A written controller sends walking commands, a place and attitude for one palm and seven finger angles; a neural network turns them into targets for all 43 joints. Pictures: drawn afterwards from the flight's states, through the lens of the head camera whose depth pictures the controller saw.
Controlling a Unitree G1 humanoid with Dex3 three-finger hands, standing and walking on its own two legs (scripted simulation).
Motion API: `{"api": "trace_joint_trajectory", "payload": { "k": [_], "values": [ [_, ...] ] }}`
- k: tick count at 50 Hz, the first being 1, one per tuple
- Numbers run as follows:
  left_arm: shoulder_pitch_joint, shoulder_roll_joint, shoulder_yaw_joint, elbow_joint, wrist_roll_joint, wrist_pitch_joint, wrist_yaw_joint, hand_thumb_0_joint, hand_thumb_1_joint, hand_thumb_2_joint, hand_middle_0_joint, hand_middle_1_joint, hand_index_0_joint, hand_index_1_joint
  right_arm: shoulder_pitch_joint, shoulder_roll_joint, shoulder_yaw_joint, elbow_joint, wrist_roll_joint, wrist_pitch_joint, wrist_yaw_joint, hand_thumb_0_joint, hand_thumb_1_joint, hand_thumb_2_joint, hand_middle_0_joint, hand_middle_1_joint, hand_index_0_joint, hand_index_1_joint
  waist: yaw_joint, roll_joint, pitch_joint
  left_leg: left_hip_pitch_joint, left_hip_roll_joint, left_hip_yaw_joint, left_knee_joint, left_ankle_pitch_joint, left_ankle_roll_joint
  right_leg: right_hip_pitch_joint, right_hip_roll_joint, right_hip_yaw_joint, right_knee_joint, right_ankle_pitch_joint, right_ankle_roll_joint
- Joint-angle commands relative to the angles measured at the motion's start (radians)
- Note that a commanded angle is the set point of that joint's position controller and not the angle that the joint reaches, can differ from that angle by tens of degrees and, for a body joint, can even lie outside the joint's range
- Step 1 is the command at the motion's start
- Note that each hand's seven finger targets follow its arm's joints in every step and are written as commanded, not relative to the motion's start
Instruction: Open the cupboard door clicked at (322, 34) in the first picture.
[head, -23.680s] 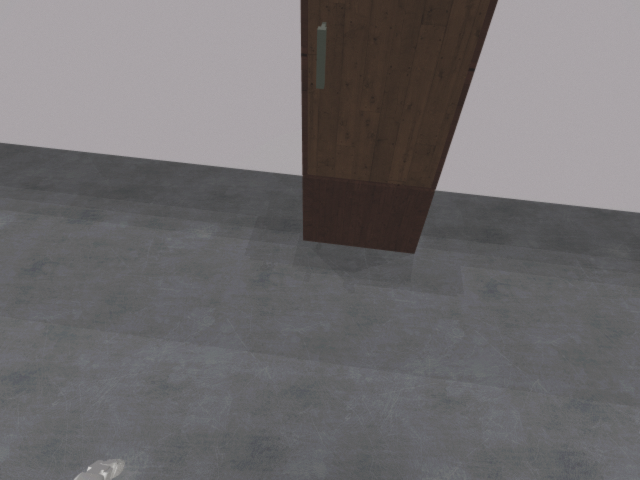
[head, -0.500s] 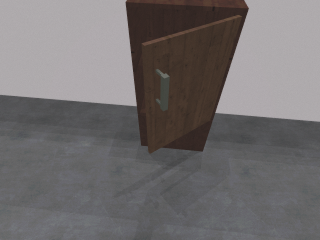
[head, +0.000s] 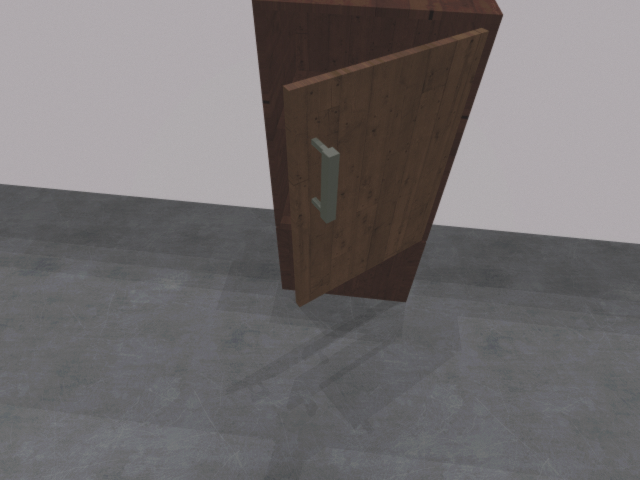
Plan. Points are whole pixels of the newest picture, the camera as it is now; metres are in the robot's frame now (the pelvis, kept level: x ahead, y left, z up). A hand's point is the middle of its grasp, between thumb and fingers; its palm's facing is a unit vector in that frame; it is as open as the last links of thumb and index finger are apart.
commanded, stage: look to check the result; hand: left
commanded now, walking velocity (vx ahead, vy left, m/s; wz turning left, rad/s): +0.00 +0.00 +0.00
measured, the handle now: (322, 181) +0.58 +0.03 +0.03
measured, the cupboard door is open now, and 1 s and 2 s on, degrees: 40 40 40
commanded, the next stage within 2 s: walk to a spot facing it in 0.04 s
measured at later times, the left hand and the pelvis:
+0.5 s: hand out of the picture +0.02 +0.19 -0.19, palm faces -0.06 -0.98 -0.20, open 7.4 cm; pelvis +0.00 +0.00 -0.01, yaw -8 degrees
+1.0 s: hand out of the picture +0.12 +0.15 -0.17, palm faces -0.36 -0.90 -0.24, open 7.4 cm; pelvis -0.01 -0.01 -0.01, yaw -25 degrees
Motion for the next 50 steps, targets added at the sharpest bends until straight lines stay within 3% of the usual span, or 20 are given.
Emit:
{"api": "trace_joint_trajectory", "payload": {
  "k": [1, 8, 17, 20, 22, 24, 25, 26, 27, 30, 32, 33, 34, 35, 37, 39, 41, 46, 48, 50],
  "values": [
    [0.088, 0.111, 0.016, -0.017, 0.004, -0.006, 0.003, 0.0, 0.9, 0.9, -0.2, -0.3, -0.2, -0.3, 0.062, -0.093, -0.012, -0.019, 0.002, -0.011, -0.007, 0.0, -0.9, -0.9, 0.2, 0.3, 0.2, 0.3, 0.003, -0.008, 0.038, 0.054, 0.093, -0.096, -0.049, 0.068, 0.021, -0.114, -0.116, 0.109, -0.118, 0.068, -0.009],
    [0.076, 0.111, 0.016, -0.019, 0.003, -0.006, 0.003, 0.0, 0.9, 0.9, -0.2, -0.3, -0.2, -0.3, 0.056, -0.094, -0.01, -0.016, 0.0, -0.014, -0.009, 0.0, -0.9, -0.9, 0.2, 0.3, 0.2, 0.3, 0.003, 0.014, 0.035, 0.052, 0.095, -0.096, -0.052, 0.1, 0.02, -0.093, -0.117, 0.107, -0.113, 0.108, -0.008],
    [0.019, 0.167, 0.078, -0.106, 0.016, 0.038, -0.013, 0.0, 0.9, 0.9, -0.2, -0.3, -0.2, -0.3, 0.031, -0.129, -0.062, -0.09, -0.001, 0.014, -0.023, 0.0, -0.9, -0.9, 0.2, 0.3, 0.2, 0.3, -0.002, -0.041, 0.022, 0.005, 0.122, 0.002, 0.094, -0.017, 0.006, -0.183, -0.131, 0.22, -0.024, 0.177, -0.046],
    [-0.007, 0.178, 0.089, -0.138, 0.016, 0.044, -0.021, 0.0, 0.9, 0.9, -0.2, -0.3, -0.2, -0.3, 0.017, -0.143, -0.073, -0.123, -0.002, 0.011, -0.025, 0.0, -0.9, -0.9, 0.2, 0.3, 0.2, 0.3, -0.004, 0.0, 0.003, 0.022, 0.145, -0.005, 0.091, -0.037, 0.011, -0.224, -0.11, 0.242, 0.024, 0.191, -0.047],
    [-0.023, 0.169, 0.093, -0.161, 0.017, 0.048, -0.026, 0.0, 0.9, 0.9, -0.2, -0.3, -0.2, -0.3, 0.019, -0.171, -0.082, -0.141, -0.005, 0.007, -0.028, 0.0, -0.9, -0.9, 0.2, 0.3, 0.2, 0.3, -0.006, 0.073, -0.007, 0.046, 0.208, -0.071, 0.032, -0.052, 0.041, -0.272, -0.053, 0.209, 0.107, 0.154, -0.027],
    [-0.04, 0.144, 0.094, -0.188, 0.018, 0.053, -0.035, 0.0, 0.9, 0.9, -0.2, -0.3, -0.2, -0.3, 0.043, -0.22, -0.094, -0.153, -0.01, -0.001, -0.031, 0.0, -0.9, -0.9, 0.2, 0.3, 0.2, 0.3, -0.012, 0.219, -0.032, 0.065, 0.366, -0.213, -0.11, -0.065, 0.133, -0.338, 0.016, 0.097, 0.36, -0.103, 0.003],
    [-0.06, 0.144, 0.096, -0.203, 0.02, 0.059, -0.04, 0.0, 0.9, 0.9, -0.2, -0.3, -0.2, -0.3, 0.048, -0.23, -0.095, -0.161, -0.014, -0.006, -0.029, 0.0, -0.9, -0.9, 0.2, 0.3, 0.2, 0.3, -0.015, 0.242, -0.038, 0.068, 0.429, -0.239, -0.155, -0.036, 0.18, -0.37, -0.003, 0.063, 0.513, -0.258, 0.016],
    [-0.071, 0.14, 0.096, -0.213, 0.021, 0.06, -0.044, 0.0, 0.9, 0.9, -0.2, -0.3, -0.2, -0.3, 0.037, -0.23, -0.092, -0.174, -0.015, -0.009, -0.029, 0.0, -0.9, -0.9, 0.2, 0.3, 0.2, 0.3, -0.007, 0.183, -0.055, 0.069, 0.448, -0.226, -0.143, -0.015, 0.196, -0.373, -0.039, 0.08, 0.559, -0.283, 0.016],
    [-0.077, 0.131, 0.096, -0.219, 0.022, 0.057, -0.05, 0.0, 0.9, 0.9, -0.2, -0.3, -0.2, -0.3, 0.014, -0.233, -0.094, -0.185, -0.02, -0.011, -0.028, 0.0, -0.9, -0.9, 0.2, 0.3, 0.2, 0.3, 0.003, 0.132, -0.067, 0.063, 0.436, -0.176, -0.118, 0.047, 0.187, -0.358, -0.052, 0.077, 0.536, -0.274, 0.018],
    [-0.033, 0.126, 0.094, -0.22, 0.019, 0.056, -0.057, 0.0, 0.9, 0.9, -0.2, -0.3, -0.2, -0.3, -0.042, -0.249, -0.096, -0.21, -0.022, -0.006, -0.022, 0.0, -0.9, -0.9, 0.2, 0.3, 0.2, 0.3, 0.034, 0.124, -0.077, -0.003, 0.375, -0.016, -0.019, 0.118, 0.118, -0.209, -0.046, 0.017, 0.337, -0.183, 0.024],
    [0.046, 0.17, 0.105, -0.207, 0.023, 0.052, -0.055, 0.0, 0.9, 0.9, -0.2, -0.3, -0.2, -0.3, -0.084, -0.241, -0.099, -0.234, -0.01, 0.005, -0.014, 0.0, -0.9, -0.9, 0.2, 0.3, 0.2, 0.3, 0.077, 0.031, -0.053, -0.141, 0.283, 0.083, 0.142, -0.059, 0.035, -0.064, -0.047, 0.024, 0.081, 0.039, 0.019],
    [0.045, 0.277, 0.12, -0.22, 0.035, 0.039, -0.043, 0.0, 0.9, 0.9, -0.2, -0.3, -0.2, -0.3, -0.077, -0.176, -0.091, -0.263, 0.0, 0.012, -0.005, 0.0, -0.9, -0.9, 0.2, 0.3, 0.2, 0.3, 0.078, -0.271, -0.033, -0.294, 0.135, 0.184, 0.385, -0.309, -0.048, -0.02, -0.258, 0.371, -0.118, 0.135, -0.059],
    [0.047, 0.352, 0.131, -0.229, 0.028, 0.04, -0.034, 0.0, 0.9, 0.9, -0.2, -0.3, -0.2, -0.3, -0.151, -0.171, -0.086, -0.298, -0.001, 0.017, 0.004, 0.0, -0.9, -0.9, 0.2, 0.3, 0.2, 0.3, 0.112, -0.322, 0.008, -0.374, 0.063, 0.114, 0.596, -0.488, -0.06, -0.087, -0.397, 0.549, -0.151, 0.275, -0.163],
    [0.02, 0.334, 0.134, -0.242, 0.027, 0.04, -0.025, 0.0, 0.9, 0.9, -0.2, -0.3, -0.2, -0.3, -0.163, -0.18, -0.091, -0.298, 0.001, 0.022, 0.002, 0.0, -0.9, -0.9, 0.2, 0.3, 0.2, 0.3, 0.088, -0.232, 0.0, -0.394, 0.076, 0.016, 0.7, -0.424, -0.05, -0.085, -0.356, 0.535, -0.117, 0.249, -0.2],
    [-0.062, 0.289, 0.127, -0.263, 0.027, 0.037, -0.015, 0.0, 0.9, 0.9, -0.2, -0.3, -0.2, -0.3, -0.159, -0.175, -0.089, -0.294, 0.002, 0.018, 0.001, 0.0, -0.9, -0.9, 0.2, 0.3, 0.2, 0.3, 0.047, -0.179, -0.035, -0.406, 0.091, -0.025, 0.743, -0.338, -0.059, -0.04, -0.295, 0.454, -0.04, 0.367, -0.194],
    [-0.07, 0.281, 0.121, -0.275, 0.027, 0.033, -0.016, 0.0, 0.9, 0.9, -0.2, -0.3, -0.2, -0.3, -0.15, -0.155, -0.083, -0.292, 0.003, 0.018, 0.004, 0.0, -0.9, -0.9, 0.2, 0.3, 0.2, 0.3, 0.037, -0.133, -0.079, -0.342, 0.072, -0.008, 0.677, -0.304, -0.07, -0.029, -0.246, 0.389, -0.004, 0.465, -0.173],
    [-0.055, 0.287, 0.123, -0.278, 0.027, 0.032, -0.016, 0.0, 0.9, 0.9, -0.2, -0.3, -0.2, -0.3, -0.156, -0.152, -0.082, -0.301, 0.007, 0.02, 0.004, 0.0, -0.9, -0.9, 0.2, 0.3, 0.2, 0.3, 0.044, -0.105, -0.096, -0.303, 0.052, -0.002, 0.61, -0.298, -0.071, -0.014, -0.237, 0.404, -0.001, 0.479, -0.172],
    [-0.05, 0.306, 0.127, -0.29, 0.03, 0.039, -0.021, 0.0, 0.9, 0.9, -0.2, -0.3, -0.2, -0.3, -0.164, -0.157, -0.081, -0.333, 0.014, 0.013, -0.001, 0.0, -0.9, -0.9, 0.2, 0.3, 0.2, 0.3, 0.046, -0.155, -0.087, -0.245, 0.024, -0.015, 0.452, -0.315, -0.061, -0.033, -0.22, 0.478, -0.007, 0.433, -0.175],
    [-0.078, 0.307, 0.129, -0.303, 0.026, 0.042, -0.023, 0.0, 0.9, 0.9, -0.2, -0.3, -0.2, -0.3, -0.121, -0.159, -0.078, -0.328, 0.018, 0.005, -0.006, 0.0, -0.9, -0.9, 0.2, 0.3, 0.2, 0.3, 0.022, -0.146, -0.101, -0.167, 0.017, -0.017, 0.31, -0.28, -0.055, -0.061, -0.202, 0.485, 0.021, 0.46, -0.156],
    [-0.119, 0.287, 0.12, -0.314, 0.015, 0.046, -0.026, 0.0, 0.9, 0.9, -0.2, -0.3, -0.2, -0.3, -0.036, -0.174, -0.077, -0.301, 0.019, -0.009, -0.014, 0.0, -0.9, -0.9, 0.2, 0.3, 0.2, 0.3, -0.025, -0.103, -0.119, 0.062, 0.024, -0.02, 0.048, -0.117, -0.042, -0.204, -0.141, 0.453, 0.087, 0.392, -0.083]
  ]
}}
